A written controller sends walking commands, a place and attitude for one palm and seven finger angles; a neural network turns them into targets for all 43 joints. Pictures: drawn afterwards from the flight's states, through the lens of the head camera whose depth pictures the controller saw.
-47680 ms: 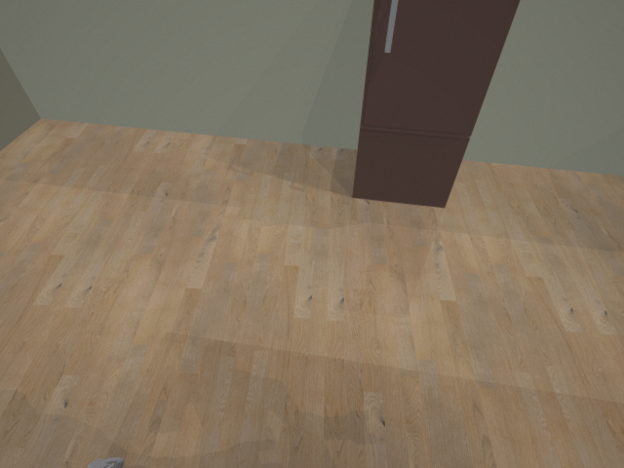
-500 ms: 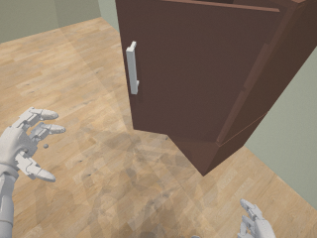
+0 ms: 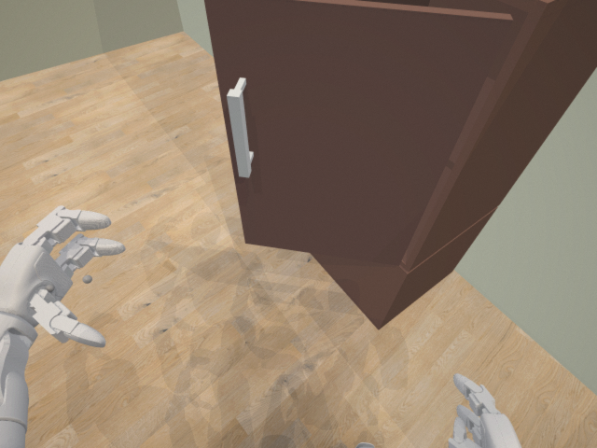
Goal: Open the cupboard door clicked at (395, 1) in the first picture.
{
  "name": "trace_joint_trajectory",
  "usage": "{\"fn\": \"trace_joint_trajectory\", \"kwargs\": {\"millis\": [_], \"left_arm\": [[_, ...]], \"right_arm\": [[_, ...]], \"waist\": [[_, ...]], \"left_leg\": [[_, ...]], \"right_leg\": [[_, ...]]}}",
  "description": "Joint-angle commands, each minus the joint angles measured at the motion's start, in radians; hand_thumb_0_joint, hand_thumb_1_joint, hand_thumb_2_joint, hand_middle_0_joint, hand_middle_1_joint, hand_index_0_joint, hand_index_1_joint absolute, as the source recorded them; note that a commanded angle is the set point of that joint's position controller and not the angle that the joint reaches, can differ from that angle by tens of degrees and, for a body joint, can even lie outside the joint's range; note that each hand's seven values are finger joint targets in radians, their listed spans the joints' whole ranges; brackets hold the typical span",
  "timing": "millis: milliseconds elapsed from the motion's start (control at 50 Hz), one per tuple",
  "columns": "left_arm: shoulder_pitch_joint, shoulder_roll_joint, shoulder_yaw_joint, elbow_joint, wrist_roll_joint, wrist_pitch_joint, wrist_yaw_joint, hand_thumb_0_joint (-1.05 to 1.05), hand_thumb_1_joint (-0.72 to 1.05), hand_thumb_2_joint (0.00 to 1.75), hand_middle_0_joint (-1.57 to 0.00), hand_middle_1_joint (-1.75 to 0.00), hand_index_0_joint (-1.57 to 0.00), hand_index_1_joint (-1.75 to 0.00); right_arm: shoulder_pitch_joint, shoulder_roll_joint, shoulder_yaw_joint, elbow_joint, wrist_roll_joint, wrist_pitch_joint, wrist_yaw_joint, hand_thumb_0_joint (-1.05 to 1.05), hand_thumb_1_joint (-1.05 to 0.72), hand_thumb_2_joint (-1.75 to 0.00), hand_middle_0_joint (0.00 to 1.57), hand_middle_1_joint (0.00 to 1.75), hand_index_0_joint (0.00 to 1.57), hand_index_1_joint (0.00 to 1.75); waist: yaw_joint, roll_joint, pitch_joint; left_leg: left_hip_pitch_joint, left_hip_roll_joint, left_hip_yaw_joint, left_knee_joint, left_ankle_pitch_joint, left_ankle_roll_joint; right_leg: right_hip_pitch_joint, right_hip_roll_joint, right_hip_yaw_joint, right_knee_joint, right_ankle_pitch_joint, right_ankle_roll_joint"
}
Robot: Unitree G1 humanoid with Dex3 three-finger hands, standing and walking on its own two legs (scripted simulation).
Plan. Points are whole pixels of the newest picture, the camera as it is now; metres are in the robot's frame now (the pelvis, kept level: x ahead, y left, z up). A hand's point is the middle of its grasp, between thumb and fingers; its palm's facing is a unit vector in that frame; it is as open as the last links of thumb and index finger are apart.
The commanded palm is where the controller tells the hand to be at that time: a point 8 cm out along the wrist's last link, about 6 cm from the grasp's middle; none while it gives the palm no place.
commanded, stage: move the hooked fingers beside the handle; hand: left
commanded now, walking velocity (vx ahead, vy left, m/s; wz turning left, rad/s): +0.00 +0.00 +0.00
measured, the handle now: (243, 130) +0.59 +0.13 +0.08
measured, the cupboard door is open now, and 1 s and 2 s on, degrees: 45 45 45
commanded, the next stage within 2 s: none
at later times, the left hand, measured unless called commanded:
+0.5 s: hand (125, 235) +0.35 +0.25 +0.09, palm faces -0.10 -0.99 -0.01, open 14.0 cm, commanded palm +0.33 +0.30 +0.09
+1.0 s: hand (161, 189) +0.44 +0.23 +0.08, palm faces -0.11 -0.99 +0.01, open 14.0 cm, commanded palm +0.42 +0.28 +0.08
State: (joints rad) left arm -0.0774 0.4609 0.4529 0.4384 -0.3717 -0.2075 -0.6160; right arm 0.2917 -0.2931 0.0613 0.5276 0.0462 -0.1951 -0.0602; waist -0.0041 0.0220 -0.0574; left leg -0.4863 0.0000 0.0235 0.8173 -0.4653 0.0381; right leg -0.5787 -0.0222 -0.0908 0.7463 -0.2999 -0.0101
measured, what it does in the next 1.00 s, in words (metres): stands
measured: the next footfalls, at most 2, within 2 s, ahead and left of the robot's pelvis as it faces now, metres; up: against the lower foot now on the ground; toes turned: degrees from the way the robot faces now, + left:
none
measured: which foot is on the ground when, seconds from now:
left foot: down 0.00-1.00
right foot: down 0.00-1.00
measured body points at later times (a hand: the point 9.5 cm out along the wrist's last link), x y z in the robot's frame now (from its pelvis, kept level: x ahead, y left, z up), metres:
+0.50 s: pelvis -0.01 +0.00 +0.00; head +0.05 +0.01 +0.44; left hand +0.35 +0.30 +0.09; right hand +0.12 -0.26 -0.09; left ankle -0.03 +0.09 -0.71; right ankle +0.04 -0.12 -0.71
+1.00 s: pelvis -0.01 +0.00 -0.01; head +0.09 +0.01 +0.43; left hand +0.44 +0.28 +0.09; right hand +0.05 -0.28 -0.11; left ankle -0.03 +0.09 -0.71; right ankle +0.04 -0.12 -0.71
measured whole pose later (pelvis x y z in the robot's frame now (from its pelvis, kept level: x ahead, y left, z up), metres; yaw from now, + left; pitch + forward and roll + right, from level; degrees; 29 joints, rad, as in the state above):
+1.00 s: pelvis -0.01 +0.00 -0.01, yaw -1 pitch +15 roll -1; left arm -0.70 0.57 0.43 1.05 -0.22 -0.31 -0.54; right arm 0.37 -0.31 0.06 0.58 0.03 -0.04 -0.05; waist -0.10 0.00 -0.07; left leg -0.65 0.01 0.04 0.87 -0.47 0.04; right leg -0.75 -0.01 -0.07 0.79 -0.29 -0.01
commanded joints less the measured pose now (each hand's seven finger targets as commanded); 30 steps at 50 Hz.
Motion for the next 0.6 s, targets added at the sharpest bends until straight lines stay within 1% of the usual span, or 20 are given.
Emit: {"fn": "trace_joint_trajectory", "kwargs": {"millis": [0, 40, 100, 120, 160, 200, 220, 260, 280, 300, 320, 360, 400, 440, 460, 500, 520, 540, 560, 580], "left_arm": [[-0.23, 0.269, 0.085, -0.184, -0.033, -0.056, -0.011, 0.0, -0.5, 0.3, -0.3, -1.2, -0.3, -1.2], [-0.226, 0.274, 0.09, -0.181, -0.03, -0.058, -0.014, 0.0, -0.5, 0.3, -0.3, -1.2, -0.3, -1.2], [-0.329, 0.281, 0.077, -0.161, -0.026, -0.068, -0.009, 0.0, -0.5, 0.3, -0.3, -1.2, -0.3, -1.2], [-0.37, 0.271, 0.056, -0.176, -0.022, -0.073, -0.011, 0.0, -0.5, 0.3, -0.3, -1.2, -0.3, -1.2], [-0.421, 0.236, 0.008, -0.156, -0.009, -0.073, -0.004, 0.0, -0.5, 0.3, -0.3, -1.2, -0.3, -1.2], [-0.492, 0.238, -0.009, -0.136, 0.0, -0.072, 0.005, 0.0, -0.5, 0.3, -0.3, -1.2, -0.3, -1.2], [-0.484, 0.278, 0.027, -0.106, 0.009, -0.07, 0.013, 0.0, -0.5, 0.3, -0.3, -1.2, -0.3, -1.2], [-0.468, 0.261, 0.018, -0.054, 0.02, -0.064, 0.022, 0.0, -0.5, 0.3, -0.3, -1.2, -0.3, -1.2], [-0.511, 0.276, 0.021, -0.041, 0.027, -0.066, 0.029, 0.0, -0.5, 0.3, -0.3, -1.2, -0.3, -1.2], [-0.514, 0.314, 0.057, -0.023, 0.027, -0.069, 0.033, 0.0, -0.5, 0.3, -0.3, -1.2, -0.3, -1.2], [-0.527, 0.315, 0.051, -0.027, 0.036, -0.071, 0.036, 0.0, -0.5, 0.3, -0.3, -1.2, -0.3, -1.2], [-0.553, 0.278, 0.021, -0.017, 0.037, -0.079, 0.043, 0.0, -0.5, 0.3, -0.3, -1.2, -0.3, -1.2], [-0.536, 0.294, 0.037, -0.005, 0.035, -0.087, 0.046, 0.0, -0.5, 0.3, -0.3, -1.2, -0.3, -1.2], [-0.538, 0.276, 0.022, 0.01, 0.041, -0.085, 0.047, 0.0, -0.5, 0.3, -0.3, -1.2, -0.3, -1.2], [-0.558, 0.275, 0.021, 0.036, 0.044, -0.082, 0.052, 0.0, -0.5, 0.3, -0.3, -1.2, -0.3, -1.2], [-0.582, 0.316, 0.055, 0.076, 0.045, -0.086, 0.057, 0.0, -0.5, 0.3, -0.3, -1.2, -0.3, -1.2], [-0.609, 0.309, 0.036, 0.072, 0.055, -0.088, 0.056, 0.0, -0.5, 0.3, -0.3, -1.2, -0.3, -1.2], [-0.631, 0.278, 0.01, 0.093, 0.056, -0.088, 0.056, 0.0, -0.5, 0.3, -0.3, -1.2, -0.3, -1.2], [-0.666, 0.302, 0.023, 0.106, 0.061, -0.095, 0.062, 0.0, -0.5, 0.3, -0.3, -1.2, -0.3, -1.2], [-0.674, 0.303, 0.023, 0.129, 0.065, -0.102, 0.064, 0.0, -0.5, 0.3, -0.3, -1.2, -0.3, -1.2]], "right_arm": [[-0.028, -0.152, -0.071, -0.141, 0.001, -0.057, -0.018, 0.0, -0.9, -0.9, 0.2, 0.3, 0.2, 0.3], [-0.027, -0.149, -0.072, -0.142, 0.002, -0.056, -0.018, 0.0, -0.9, -0.9, 0.2, 0.3, 0.2, 0.3], [-0.024, -0.154, -0.068, -0.129, -0.002, -0.052, -0.024, 0.0, -0.9, -0.9, 0.2, 0.3, 0.2, 0.3], [-0.023, -0.151, -0.068, -0.127, 0.0, -0.051, -0.026, 0.0, -0.9, -0.9, 0.2, 0.3, 0.2, 0.3], [-0.016, -0.15, -0.069, -0.118, 0.003, -0.052, -0.033, 0.0, -0.9, -0.9, 0.2, 0.3, 0.2, 0.3], [-0.007, -0.156, -0.068, -0.107, 0.0, -0.049, -0.038, 0.0, -0.9, -0.9, 0.2, 0.3, 0.2, 0.3], [0.002, -0.155, -0.069, -0.104, -0.002, -0.045, -0.038, 0.0, -0.9, -0.9, 0.2, 0.3, 0.2, 0.3], [0.002, -0.155, -0.068, -0.105, 0.0, -0.037, -0.035, 0.0, -0.9, -0.9, 0.2, 0.3, 0.2, 0.3], [0.001, -0.157, -0.066, -0.1, -0.001, -0.032, -0.035, 0.0, -0.9, -0.9, 0.2, 0.3, 0.2, 0.3], [0.008, -0.161, -0.066, -0.102, -0.005, -0.027, -0.033, 0.0, -0.9, -0.9, 0.2, 0.3, 0.2, 0.3], [0.007, -0.157, -0.065, -0.108, -0.004, -0.021, -0.029, 0.0, -0.9, -0.9, 0.2, 0.3, 0.2, 0.3], [0.013, -0.152, -0.065, -0.109, -0.004, -0.016, -0.023, 0.0, -0.9, -0.9, 0.2, 0.3, 0.2, 0.3], [0.026, -0.155, -0.066, -0.113, -0.008, -0.009, -0.018, 0.0, -0.9, -0.9, 0.2, 0.3, 0.2, 0.3], [0.038, -0.155, -0.069, -0.112, -0.006, 0.001, -0.012, 0.0, -0.9, -0.9, 0.2, 0.3, 0.2, 0.3], [0.045, -0.157, -0.073, -0.103, -0.004, 0.007, -0.012, 0.0, -0.9, -0.9, 0.2, 0.3, 0.2, 0.3], [0.055, -0.166, -0.072, -0.099, -0.009, 0.019, -0.011, 0.0, -0.9, -0.9, 0.2, 0.3, 0.2, 0.3], [0.055, -0.163, -0.072, -0.1, -0.005, 0.025, -0.01, 0.0, -0.9, -0.9, 0.2, 0.3, 0.2, 0.3], [0.061, -0.162, -0.073, -0.098, -0.005, 0.029, -0.01, 0.0, -0.9, -0.9, 0.2, 0.3, 0.2, 0.3], [0.067, -0.166, -0.075, -0.09, -0.005, 0.033, -0.012, 0.0, -0.9, -0.9, 0.2, 0.3, 0.2, 0.3], [0.073, -0.166, -0.076, -0.085, -0.005, 0.037, -0.012, 0.0, -0.9, -0.9, 0.2, 0.3, 0.2, 0.3]], "waist": [[-0.001, 0.049, -0.223], [0.0, 0.039, -0.248], [-0.014, 0.036, -0.215], [-0.019, 0.06, -0.25], [-0.031, 0.093, -0.239], [-0.039, 0.065, -0.245], [-0.029, 0.052, -0.266], [-0.027, 0.041, -0.253], [-0.031, 0.054, -0.248], [-0.018, 0.042, -0.259], [-0.017, 0.059, -0.28], [-0.02, 0.078, -0.301], [-0.009, 0.072, -0.319], [-0.017, 0.067, -0.33], [-0.03, 0.042, -0.307], [-0.024, 0.021, -0.289], [-0.03, 0.047, -0.296], [-0.042, 0.031, -0.297], [-0.045, 0.022, -0.296], [-0.046, 0.038, -0.292]], "left_leg": [[-0.009, -0.008, -0.05, -0.131, 0.344, -0.029], [-0.006, -0.008, -0.049, -0.131, 0.349, -0.027], [-0.023, -0.007, -0.051, -0.123, 0.333, -0.029], [-0.005, -0.008, -0.052, -0.127, 0.329, -0.03], [0.021, -0.005, -0.059, -0.13, 0.332, -0.034], [0.02, -0.005, -0.065, -0.125, 0.327, -0.035], [0.012, -0.004, -0.065, -0.129, 0.322, -0.035], [-0.013, -0.006, -0.06, -0.133, 0.304, -0.035], [-0.021, -0.006, -0.06, -0.133, 0.304, -0.036], [-0.029, -0.007, -0.062, -0.129, 0.323, -0.039], [-0.026, -0.005, -0.059, -0.132, 0.335, -0.039], [-0.012, -0.005, -0.058, -0.131, 0.355, -0.042], [-0.006, -0.003, -0.059, -0.125, 0.409, -0.045], [-0.005, 0.0, -0.056, -0.125, 0.435, -0.045], [-0.021, 0.002, -0.052, -0.125, 0.407, -0.042], [-0.06, -0.001, -0.049, -0.126, 0.373, -0.038], [-0.056, -0.002, -0.047, -0.129, 0.371, -0.036], [-0.054, -0.002, -0.046, -0.129, 0.348, -0.034], [-0.068, -0.001, -0.047, -0.129, 0.326, -0.033], [-0.068, -0.002, -0.046, -0.13, 0.318, -0.033]], "right_leg": [[0.221, 0.035, 0.052, -0.056, 0.18, -0.027], [0.23, 0.032, 0.054, -0.055, 0.188, -0.024], [0.205, 0.036, 0.054, -0.049, 0.175, -0.027], [0.207, 0.033, 0.054, -0.047, 0.17, -0.025], [0.164, 0.033, 0.043, -0.045, 0.159, -0.026], [0.161, 0.035, 0.044, -0.042, 0.154, -0.028], [0.176, 0.031, 0.047, -0.044, 0.149, -0.026], [0.172, 0.026, 0.046, -0.044, 0.139, -0.025], [0.17, 0.024, 0.047, -0.041, 0.14, -0.026], [0.194, 0.028, 0.05, -0.033, 0.154, -0.031], [0.199, 0.026, 0.049, -0.03, 0.165, -0.03], [0.196, 0.025, 0.049, -0.026, 0.184, -0.028], [0.216, 0.031, 0.047, -0.017, 0.222, -0.034], [0.208, 0.029, 0.048, -0.017, 0.243, -0.027], [0.195, 0.029, 0.048, -0.024, 0.234, -0.023], [0.212, 0.03, 0.053, -0.023, 0.226, -0.029], [0.207, 0.028, 0.056, -0.025, 0.226, -0.027], [0.19, 0.029, 0.056, -0.028, 0.208, -0.024], [0.19, 0.027, 0.06, -0.03, 0.193, -0.022], [0.183, 0.027, 0.06, -0.032, 0.184, -0.024]]}}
